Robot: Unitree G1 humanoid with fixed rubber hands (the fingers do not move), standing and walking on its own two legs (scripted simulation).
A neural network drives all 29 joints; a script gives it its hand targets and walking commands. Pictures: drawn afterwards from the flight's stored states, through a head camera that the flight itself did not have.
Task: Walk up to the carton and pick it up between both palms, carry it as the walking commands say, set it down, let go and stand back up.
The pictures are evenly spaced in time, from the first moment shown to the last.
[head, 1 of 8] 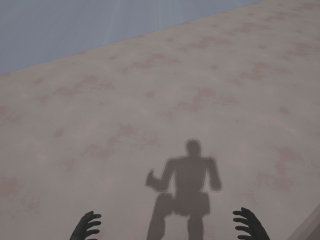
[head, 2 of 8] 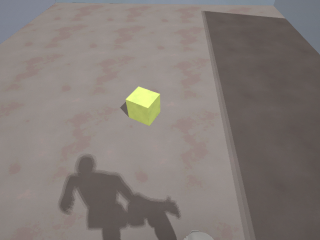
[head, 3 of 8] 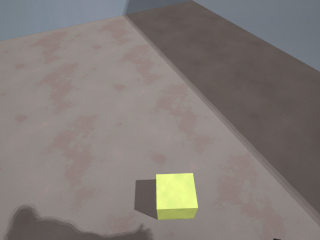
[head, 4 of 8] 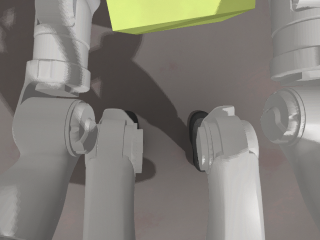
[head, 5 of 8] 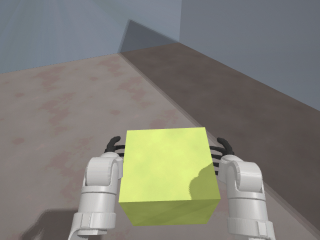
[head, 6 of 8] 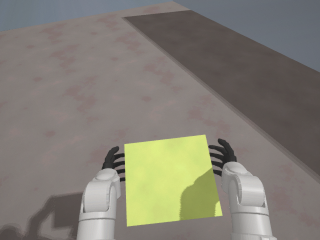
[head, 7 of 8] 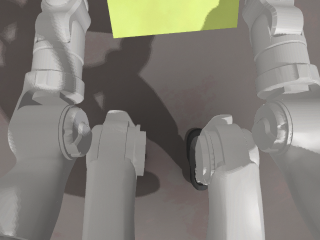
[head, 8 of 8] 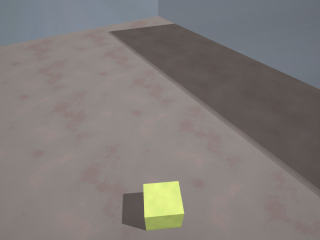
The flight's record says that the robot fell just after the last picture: no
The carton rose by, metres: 0.68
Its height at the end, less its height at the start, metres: +0.00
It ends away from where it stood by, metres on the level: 0.67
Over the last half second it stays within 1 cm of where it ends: yes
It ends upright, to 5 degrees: yes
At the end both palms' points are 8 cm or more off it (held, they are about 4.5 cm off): yes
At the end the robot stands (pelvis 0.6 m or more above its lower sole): yes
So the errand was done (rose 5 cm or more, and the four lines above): yes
